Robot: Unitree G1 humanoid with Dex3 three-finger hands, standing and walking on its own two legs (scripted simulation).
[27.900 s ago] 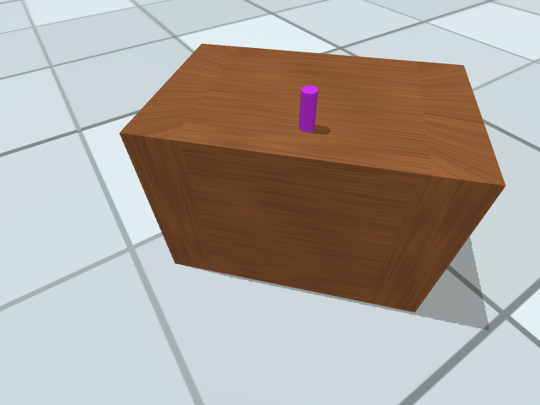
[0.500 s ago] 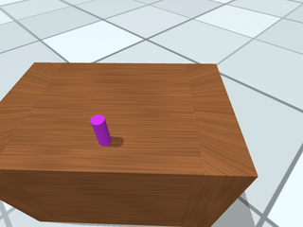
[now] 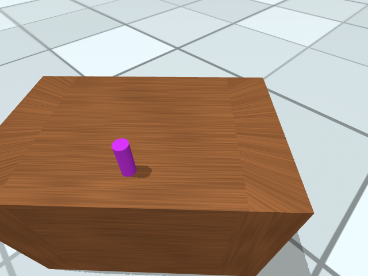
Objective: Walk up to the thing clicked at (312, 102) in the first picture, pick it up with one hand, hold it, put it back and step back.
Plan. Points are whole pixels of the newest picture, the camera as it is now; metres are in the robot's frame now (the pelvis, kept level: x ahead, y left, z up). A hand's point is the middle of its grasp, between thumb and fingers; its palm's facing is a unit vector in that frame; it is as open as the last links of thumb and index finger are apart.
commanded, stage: stand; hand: left
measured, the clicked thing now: (124, 158) +0.44 +0.20 -0.02
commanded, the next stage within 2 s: step back in 0.54 s
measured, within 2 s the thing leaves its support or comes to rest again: neither
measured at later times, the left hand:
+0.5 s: hand out of the picture +0.06 +0.25 -0.16, palm faces -0.03 -0.94 -0.34, open 7.3 cm
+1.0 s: hand out of the picture +0.03 +0.27 -0.16, palm faces +0.00 -0.91 -0.42, open 7.3 cm
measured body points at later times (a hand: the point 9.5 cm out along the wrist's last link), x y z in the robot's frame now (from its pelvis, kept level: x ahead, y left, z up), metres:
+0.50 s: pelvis +0.00 +0.00 +0.00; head +0.01 +0.00 +0.45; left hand +0.07 +0.30 -0.13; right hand +0.07 -0.30 -0.13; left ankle +0.01 +0.12 -0.75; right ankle -0.03 -0.13 -0.75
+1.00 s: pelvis -0.07 +0.00 -0.02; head +0.00 -0.01 +0.42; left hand +0.03 +0.32 -0.13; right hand +0.05 -0.33 -0.15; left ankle -0.11 +0.14 -0.70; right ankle -0.03 -0.13 -0.75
